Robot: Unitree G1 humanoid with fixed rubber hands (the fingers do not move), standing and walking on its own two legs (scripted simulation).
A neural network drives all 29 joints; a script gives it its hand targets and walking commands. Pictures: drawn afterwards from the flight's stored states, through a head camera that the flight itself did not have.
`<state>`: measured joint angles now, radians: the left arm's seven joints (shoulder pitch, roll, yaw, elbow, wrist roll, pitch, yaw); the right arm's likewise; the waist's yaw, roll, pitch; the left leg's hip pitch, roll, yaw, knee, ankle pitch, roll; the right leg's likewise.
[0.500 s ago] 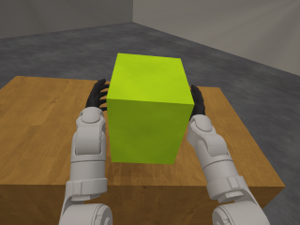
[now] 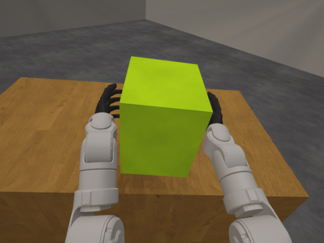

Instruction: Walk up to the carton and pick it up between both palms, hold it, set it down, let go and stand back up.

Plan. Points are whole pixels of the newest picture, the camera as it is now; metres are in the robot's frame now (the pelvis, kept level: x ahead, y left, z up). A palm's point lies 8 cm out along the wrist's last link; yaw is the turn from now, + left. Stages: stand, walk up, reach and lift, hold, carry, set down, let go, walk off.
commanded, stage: hold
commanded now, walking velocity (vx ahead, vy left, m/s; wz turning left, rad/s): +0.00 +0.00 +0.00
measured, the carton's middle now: (159, 117) +0.39 +0.01 +0.17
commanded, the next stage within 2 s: set down in 0.30 s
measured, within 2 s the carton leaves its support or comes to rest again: neither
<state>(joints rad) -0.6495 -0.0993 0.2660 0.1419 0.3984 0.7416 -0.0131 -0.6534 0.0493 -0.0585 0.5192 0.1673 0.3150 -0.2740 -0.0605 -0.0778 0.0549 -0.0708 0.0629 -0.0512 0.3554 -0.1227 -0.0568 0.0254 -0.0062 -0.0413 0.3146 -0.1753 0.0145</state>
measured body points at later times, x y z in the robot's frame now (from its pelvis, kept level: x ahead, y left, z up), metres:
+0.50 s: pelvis +0.01 +0.01 +0.00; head -0.03 +0.04 +0.45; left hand +0.39 +0.14 +0.19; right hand +0.38 -0.12 +0.18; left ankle +0.06 +0.15 -0.75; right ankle +0.01 -0.13 -0.75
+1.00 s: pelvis +0.02 -0.02 +0.00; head +0.00 +0.03 +0.45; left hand +0.39 +0.14 +0.12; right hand +0.39 -0.13 +0.12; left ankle +0.06 +0.15 -0.75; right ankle +0.01 -0.13 -0.75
